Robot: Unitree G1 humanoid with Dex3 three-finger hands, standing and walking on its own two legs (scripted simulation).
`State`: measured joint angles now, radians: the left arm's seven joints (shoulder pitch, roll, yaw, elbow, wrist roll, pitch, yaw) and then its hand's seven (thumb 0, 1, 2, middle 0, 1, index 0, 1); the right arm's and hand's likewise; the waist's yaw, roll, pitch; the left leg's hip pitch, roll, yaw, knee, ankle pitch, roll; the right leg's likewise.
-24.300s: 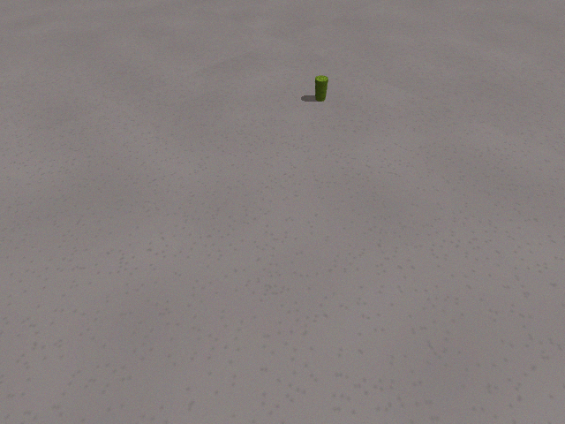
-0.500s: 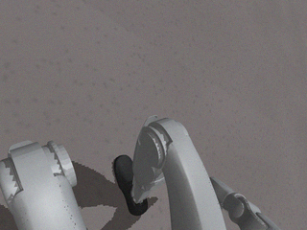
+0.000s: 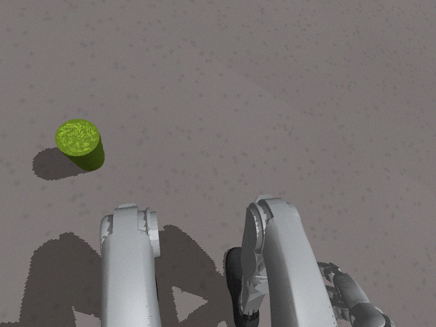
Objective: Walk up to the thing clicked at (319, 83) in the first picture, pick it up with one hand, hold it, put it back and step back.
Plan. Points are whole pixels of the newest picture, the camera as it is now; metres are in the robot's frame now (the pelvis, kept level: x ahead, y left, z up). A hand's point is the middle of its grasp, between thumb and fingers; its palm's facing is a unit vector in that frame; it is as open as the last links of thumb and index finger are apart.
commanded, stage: home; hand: left
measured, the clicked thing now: (85, 149) +0.48 +0.29 -0.28
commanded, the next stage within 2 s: none
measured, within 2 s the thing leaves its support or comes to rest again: neither
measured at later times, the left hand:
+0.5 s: hand out of the picture +0.26 +0.30 +0.11, palm faces +0.28 -0.84 -0.47, open 17.2 cm
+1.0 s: hand out of the picture +0.23 +0.21 +0.30, palm faces +0.26 -0.91 -0.32, open 17.2 cm
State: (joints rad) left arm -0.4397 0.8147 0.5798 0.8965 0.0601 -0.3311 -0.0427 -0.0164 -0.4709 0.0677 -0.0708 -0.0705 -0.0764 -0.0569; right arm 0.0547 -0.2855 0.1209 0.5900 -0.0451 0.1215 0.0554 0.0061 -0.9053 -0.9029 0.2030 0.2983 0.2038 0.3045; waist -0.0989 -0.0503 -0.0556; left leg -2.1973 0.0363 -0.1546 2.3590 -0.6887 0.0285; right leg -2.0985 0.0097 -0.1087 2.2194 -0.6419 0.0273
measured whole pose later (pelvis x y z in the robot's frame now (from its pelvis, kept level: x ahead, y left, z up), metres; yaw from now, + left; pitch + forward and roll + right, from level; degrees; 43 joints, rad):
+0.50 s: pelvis +0.04 -0.03 +0.21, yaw +8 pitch +27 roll -3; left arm 0.04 0.39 0.25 0.40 0.01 0.10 0.12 -0.01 -0.50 0.07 -0.07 -0.06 -0.06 -0.06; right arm 0.09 -0.25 0.00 0.52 0.05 0.04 -0.09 0.01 -0.90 -0.90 0.20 0.30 0.20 0.30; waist -0.04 0.01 -0.16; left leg -1.48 0.05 -0.07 1.63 -0.63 -0.03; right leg -1.45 0.00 -0.06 1.59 -0.61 -0.01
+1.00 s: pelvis +0.09 +0.00 +0.35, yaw +9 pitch +10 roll -3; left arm 0.47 0.22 -0.02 -0.02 -0.02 0.29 0.18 -0.01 -0.49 0.07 -0.06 -0.07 -0.06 -0.06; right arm 0.30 -0.20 0.03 0.48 0.03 -0.06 -0.20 0.02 -0.90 -0.90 0.20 0.30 0.20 0.30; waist -0.04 0.05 -0.17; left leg -0.71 0.04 -0.03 1.03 -0.49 -0.01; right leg -0.67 0.00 -0.05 0.97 -0.47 0.01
